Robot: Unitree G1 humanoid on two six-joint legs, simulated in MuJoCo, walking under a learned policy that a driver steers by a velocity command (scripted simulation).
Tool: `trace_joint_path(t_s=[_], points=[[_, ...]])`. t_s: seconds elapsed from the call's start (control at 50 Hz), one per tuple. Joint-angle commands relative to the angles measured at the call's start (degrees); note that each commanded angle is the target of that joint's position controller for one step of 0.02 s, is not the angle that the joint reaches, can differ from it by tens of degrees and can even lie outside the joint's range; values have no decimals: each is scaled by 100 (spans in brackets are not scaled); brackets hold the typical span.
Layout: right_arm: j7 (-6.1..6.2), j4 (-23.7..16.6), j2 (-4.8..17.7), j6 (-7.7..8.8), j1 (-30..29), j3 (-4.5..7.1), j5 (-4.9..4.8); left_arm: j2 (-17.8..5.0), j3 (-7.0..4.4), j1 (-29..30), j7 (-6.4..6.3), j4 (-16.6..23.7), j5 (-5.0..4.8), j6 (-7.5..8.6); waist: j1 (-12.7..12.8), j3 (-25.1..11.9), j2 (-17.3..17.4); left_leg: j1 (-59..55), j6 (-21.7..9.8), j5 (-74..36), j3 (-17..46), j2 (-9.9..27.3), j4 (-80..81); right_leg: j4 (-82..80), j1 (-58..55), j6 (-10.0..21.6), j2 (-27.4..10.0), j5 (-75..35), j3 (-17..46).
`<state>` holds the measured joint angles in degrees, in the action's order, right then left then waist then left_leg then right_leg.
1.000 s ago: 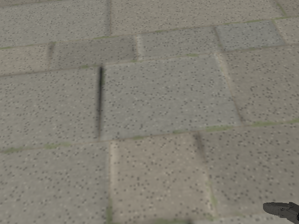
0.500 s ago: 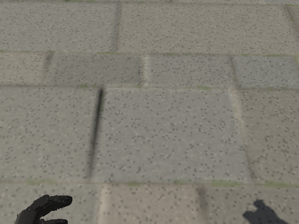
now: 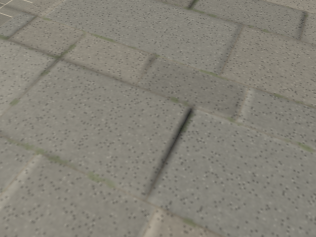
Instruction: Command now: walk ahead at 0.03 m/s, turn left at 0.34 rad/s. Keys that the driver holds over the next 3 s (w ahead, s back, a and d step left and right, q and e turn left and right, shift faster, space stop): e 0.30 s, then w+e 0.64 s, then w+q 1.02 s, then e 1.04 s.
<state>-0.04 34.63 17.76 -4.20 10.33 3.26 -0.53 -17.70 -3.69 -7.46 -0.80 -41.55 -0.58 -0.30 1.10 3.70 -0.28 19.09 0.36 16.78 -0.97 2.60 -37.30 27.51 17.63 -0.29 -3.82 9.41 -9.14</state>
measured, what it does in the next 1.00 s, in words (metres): walks ahead, turning right: left foot, then right foot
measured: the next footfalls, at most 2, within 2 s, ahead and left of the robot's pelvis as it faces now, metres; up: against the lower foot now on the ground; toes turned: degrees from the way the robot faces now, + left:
left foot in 0.02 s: +0.05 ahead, +0.11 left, +0.00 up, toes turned +2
right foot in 0.54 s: +0.01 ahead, -0.12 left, +0.00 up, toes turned -16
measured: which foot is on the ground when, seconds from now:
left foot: up 0.00-0.00, down 0.02-0.54, up 0.56-0.96, down 0.98-1.00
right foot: down 0.00-0.02, up 0.04-0.52, down 0.54-0.98, up 1.00-1.00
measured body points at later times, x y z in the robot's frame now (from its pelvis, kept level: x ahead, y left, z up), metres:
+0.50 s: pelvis +0.02 +0.00 +0.01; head +0.04 -0.02 +0.46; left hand +0.19 +0.25 -0.09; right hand +0.10 -0.30 -0.10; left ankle +0.01 +0.11 -0.73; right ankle -0.03 -0.11 -0.72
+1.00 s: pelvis +0.23 -0.06 -0.02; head +0.26 -0.09 +0.43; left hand +0.36 +0.21 -0.13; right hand +0.34 -0.39 -0.08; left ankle +0.39 -0.01 -0.73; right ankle -0.02 -0.10 -0.71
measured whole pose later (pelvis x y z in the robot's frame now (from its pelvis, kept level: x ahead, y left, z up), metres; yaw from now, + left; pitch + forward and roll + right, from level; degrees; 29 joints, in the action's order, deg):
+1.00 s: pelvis +0.23 -0.06 -0.02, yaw -27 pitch +3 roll +2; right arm -2.4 38.4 16.2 7.0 0.0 2.9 -0.1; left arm -18.1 -4.6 -25.3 -1.7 -45.0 -0.8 1.3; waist 4.1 2.2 -0.8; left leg 28.8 -1.6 4.9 -0.2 -2.2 -30.8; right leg 36.4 0.2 1.6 0.9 30.7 11.3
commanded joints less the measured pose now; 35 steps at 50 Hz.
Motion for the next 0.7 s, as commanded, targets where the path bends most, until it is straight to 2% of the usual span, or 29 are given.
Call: trace_joint_path(t_s=[0.02,0.04,0.06,0.08,0.1,0.12,0.16,0.2,0.26,0.3,0.34,0.38,0.42,0.46,0.5,0.52,0.54,0.56,0.58,0.6,0.62,0.64,0.66,0.7], points=[[59,-191,962,71,784,291,71,-299,-41,-243,64,148,46,35,-146,-882,822,-1785,-682,-1734,1356,791,1748,964,732,125,-447,838,262],[87,-375,1248,111,435,285,187,-241,-6,-44,50,369,185,49,-147,-691,1807,-1362,-1696,-2283,2615,2036,1976,1859,1635,-297,237,2636,254],[72,-360,878,235,412,177,329,-586,-113,287,6,346,135,18,-428,-779,1226,-852,-1890,-2099,2321,1924,2043,2766,1336,-330,26,2638,907],[53,-247,583,345,141,65,352,-567,-135,109,17,228,36,-20,-213,-728,1099,-696,-1624,-1843,1744,1568,2037,2937,1174,-306,-14,2276,1081],[36,-183,501,418,-132,48,285,-500,-146,-157,3,13,25,-68,-67,-683,940,-736,-1324,-1606,1312,1244,2008,2924,1108,-335,-27,1908,1100],[39,-127,358,479,-299,-1,229,-541,-169,-275,-17,-123,64,-111,-41,-629,944,-782,-1180,-1918,1060,1140,1956,2927,1058,-403,-15,1560,1174],[72,-26,216,525,-388,-65,259,-518,-177,-447,-9,-247,0,-131,29,-613,839,-743,-1137,-2631,614,1006,1856,2904,702,-512,118,1263,1306],[126,19,373,481,-406,3,226,-503,-152,-319,-5,-174,-56,-125,-74,-585,807,-1075,-1174,-2713,491,1039,1746,2478,758,-561,118,1224,1190],[202,160,640,345,-148,126,163,-475,-116,-114,-12,6,-70,-161,-318,-580,736,-1501,-1428,-2789,781,1406,1664,2296,957,-589,83,1653,1031],[219,208,688,291,-149,176,148,-446,-105,-104,-13,88,-80,-198,-358,-552,682,-1608,-1548,-2879,891,1597,1665,2269,1043,-567,34,1840,977],[222,276,759,282,-29,242,110,-394,-81,-57,1,165,-81,-230,-461,-579,635,-1652,-1586,-1221,1020,1702,2041,2190,1119,-460,-10,1817,848],[204,362,810,343,30,287,52,-379,-73,66,48,269,-81,-208,-495,-380,674,-1572,-1544,467,1190,1759,2446,2013,1194,-262,-51,1899,779],[162,414,842,433,-41,321,2,-369,-74,47,114,297,-92,-143,-410,-266,651,-1482,-1442,886,1088,1744,2634,1616,989,-29,-57,1891,710],[86,436,898,497,-230,357,-72,-358,-90,-203,186,189,-112,-84,-204,-291,617,-1217,-1286,779,713,1624,2634,970,327,212,24,1607,531],[26,464,865,516,-469,364,-168,-316,-124,-811,235,-117,-116,-59,173,-410,526,-725,-1009,778,130,1358,2170,-34,-775,433,284,821,186],[14,486,664,538,-492,315,-156,-440,-197,-1323,209,-356,-123,-58,358,-534,332,-217,-773,801,-242,1104,1543,-245,-1582,565,443,803,202],[-23,389,274,584,-698,195,-46,-784,-338,-2005,150,-547,-160,-44,592,-695,-498,783,-366,722,-877,662,-124,-593,-2561,926,-191,1164,1302],[-20,-116,89,684,-1196,120,68,-1634,-517,-2231,153,-383,-93,71,671,-474,-1724,2843,95,1783,-801,-373,-1984,-1334,-3022,1989,-1632,2020,4538],[-72,-102,408,827,-1289,191,-41,-1221,-375,-1845,193,-190,-18,244,618,-348,-911,3412,33,1854,262,-184,-2730,-1782,-2907,2262,-1882,2337,4926],[-162,-48,597,927,-1070,233,-168,-937,-271,-1470,176,-89,-14,356,335,-53,-869,3588,-74,1169,428,33,-2744,-1827,-2772,2062,-1704,2129,4408],[-184,120,720,990,-861,268,-115,-751,-213,-1271,163,-20,-58,414,198,83,-612,3491,-99,636,376,167,-2610,-1765,-2635,1825,-1433,1575,3821],[-168,183,785,1036,-844,290,28,-687,-177,-1152,141,6,-94,407,128,125,-459,3382,-58,234,363,233,-2283,-1738,-2517,1649,-1270,873,3444],[-167,228,761,1057,-826,297,100,-634,-137,-1120,99,58,-61,394,62,87,-478,3046,5,-134,346,249,-2007,-1752,-2311,1511,-1057,290,3074],[-181,225,540,1065,-923,233,99,-740,-161,-1232,18,101,-20,382,72,10,-433,2688,174,-764,191,76,-1470,-1776,-2061,1415,-810,-632,2625]])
